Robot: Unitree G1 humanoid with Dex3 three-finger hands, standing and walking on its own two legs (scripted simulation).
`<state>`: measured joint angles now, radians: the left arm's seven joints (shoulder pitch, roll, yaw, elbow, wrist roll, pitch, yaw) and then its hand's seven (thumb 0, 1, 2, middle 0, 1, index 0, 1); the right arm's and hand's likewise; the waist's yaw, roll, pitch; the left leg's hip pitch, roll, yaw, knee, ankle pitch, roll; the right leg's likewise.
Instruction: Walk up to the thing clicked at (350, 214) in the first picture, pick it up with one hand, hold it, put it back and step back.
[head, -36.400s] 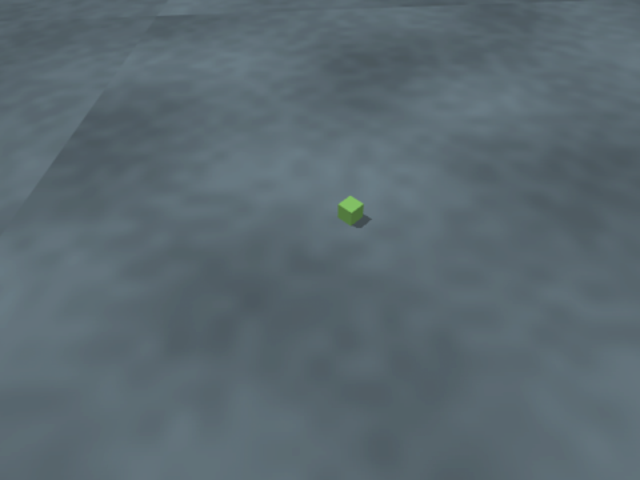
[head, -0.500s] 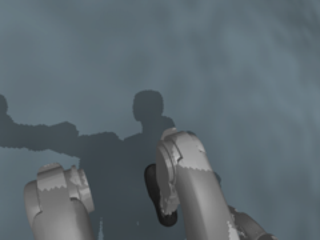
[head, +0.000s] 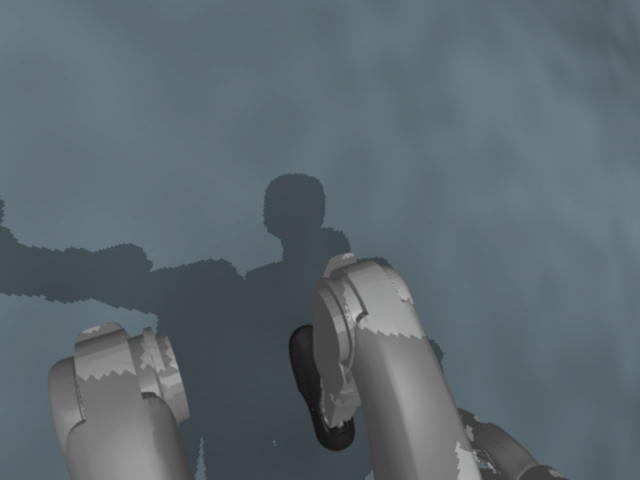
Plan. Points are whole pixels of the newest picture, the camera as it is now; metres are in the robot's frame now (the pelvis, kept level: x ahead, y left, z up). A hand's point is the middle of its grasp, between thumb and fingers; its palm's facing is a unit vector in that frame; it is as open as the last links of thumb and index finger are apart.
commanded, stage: withdraw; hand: left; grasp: from above
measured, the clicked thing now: out of the picture +0.43 +0.40 -0.26
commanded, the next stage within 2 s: home in 1.02 s
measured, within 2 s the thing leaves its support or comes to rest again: neither
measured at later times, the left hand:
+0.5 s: hand out of the picture +0.44 +0.43 -0.09, palm faces -0.34 -0.04 -0.94, open 12.8 cm
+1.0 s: hand out of the picture +0.40 +0.39 -0.10, palm faces -0.44 -0.13 -0.89, open 12.8 cm
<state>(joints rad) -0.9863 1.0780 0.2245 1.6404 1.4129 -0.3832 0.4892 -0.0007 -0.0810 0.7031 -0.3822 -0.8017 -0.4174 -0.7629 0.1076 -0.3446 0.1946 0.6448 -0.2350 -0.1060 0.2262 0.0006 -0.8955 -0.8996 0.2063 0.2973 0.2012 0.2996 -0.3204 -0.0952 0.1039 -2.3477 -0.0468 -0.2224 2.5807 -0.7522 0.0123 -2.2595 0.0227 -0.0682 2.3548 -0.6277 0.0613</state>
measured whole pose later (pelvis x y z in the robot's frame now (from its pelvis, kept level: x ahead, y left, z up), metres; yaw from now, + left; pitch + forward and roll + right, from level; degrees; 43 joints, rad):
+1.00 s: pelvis -0.02 -0.01 +0.04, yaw +4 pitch +32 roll -12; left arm -0.99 0.99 0.18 1.42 1.36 -0.51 0.26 0.00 -0.33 0.86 -0.30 -0.85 -0.29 -0.85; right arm 0.11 -0.33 0.12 0.67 -0.14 0.09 0.11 0.00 -0.92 -0.91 0.20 0.30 0.20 0.30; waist -0.24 -0.03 -0.01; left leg -2.29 -0.05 -0.15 2.40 -0.66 0.02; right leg -2.21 -0.01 -0.02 2.23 -0.58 0.04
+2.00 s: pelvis +0.02 -0.02 +0.29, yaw +11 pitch +25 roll -4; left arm 0.05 0.39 0.07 0.22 0.17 0.25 0.02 0.01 0.88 0.90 -0.21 -0.30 -0.21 -0.30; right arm 0.08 -0.22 0.04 0.52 0.04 -0.05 -0.03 0.01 -0.91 -0.90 0.21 0.30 0.20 0.30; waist -0.07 0.02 -0.18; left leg -1.39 0.00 -0.10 1.58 -0.61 -0.02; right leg -1.38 -0.03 -0.03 1.49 -0.54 0.05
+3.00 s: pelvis +0.08 -0.02 +0.41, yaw +13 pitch +9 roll -3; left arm 0.50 0.22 0.03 -0.14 -0.05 0.46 0.01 0.01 0.90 0.90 -0.20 -0.30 -0.20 -0.29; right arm 0.28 -0.22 0.04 0.55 0.01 -0.24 -0.18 0.01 -0.90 -0.90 0.21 0.30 0.20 0.30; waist -0.04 0.05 -0.15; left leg -0.68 0.03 -0.08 1.02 -0.50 -0.03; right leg -0.67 -0.02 -0.04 0.94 -0.44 0.03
